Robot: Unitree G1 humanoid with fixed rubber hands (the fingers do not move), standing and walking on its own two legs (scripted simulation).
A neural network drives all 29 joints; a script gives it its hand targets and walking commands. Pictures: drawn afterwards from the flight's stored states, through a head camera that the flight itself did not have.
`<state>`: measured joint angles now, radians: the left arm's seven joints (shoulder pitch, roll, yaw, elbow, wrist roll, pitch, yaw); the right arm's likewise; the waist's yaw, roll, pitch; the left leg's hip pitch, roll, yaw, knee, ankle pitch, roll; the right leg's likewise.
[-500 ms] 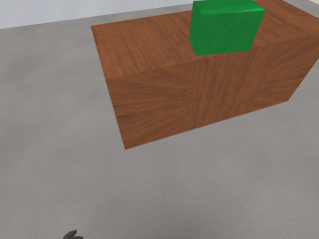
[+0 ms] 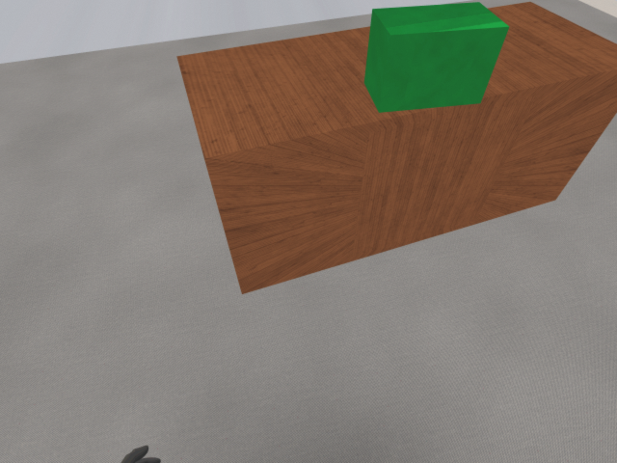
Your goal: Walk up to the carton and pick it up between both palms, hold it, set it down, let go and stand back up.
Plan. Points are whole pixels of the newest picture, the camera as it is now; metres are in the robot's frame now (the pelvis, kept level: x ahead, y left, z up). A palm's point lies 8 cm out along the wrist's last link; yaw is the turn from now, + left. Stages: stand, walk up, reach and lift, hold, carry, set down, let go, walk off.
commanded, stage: stand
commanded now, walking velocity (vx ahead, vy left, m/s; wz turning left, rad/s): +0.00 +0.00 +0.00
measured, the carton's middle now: (428, 57) +1.10 -0.31 -0.01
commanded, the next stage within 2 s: walk up in 0.12 s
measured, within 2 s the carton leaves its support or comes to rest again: neither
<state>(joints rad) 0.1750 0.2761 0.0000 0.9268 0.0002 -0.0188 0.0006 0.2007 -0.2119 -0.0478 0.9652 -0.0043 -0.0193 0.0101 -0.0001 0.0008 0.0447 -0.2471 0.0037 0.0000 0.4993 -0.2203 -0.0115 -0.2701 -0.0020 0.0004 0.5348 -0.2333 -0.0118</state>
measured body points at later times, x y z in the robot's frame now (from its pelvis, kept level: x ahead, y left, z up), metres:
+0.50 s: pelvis +0.02 -0.02 -0.01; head +0.01 -0.03 +0.44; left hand +0.11 +0.28 -0.12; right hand +0.09 -0.30 -0.14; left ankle +0.03 +0.13 -0.73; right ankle +0.01 -0.13 -0.71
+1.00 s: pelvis +0.13 -0.06 -0.03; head +0.11 -0.04 +0.42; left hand +0.16 +0.25 -0.17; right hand +0.22 -0.37 -0.13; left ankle +0.19 +0.05 -0.73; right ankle +0.09 -0.17 -0.67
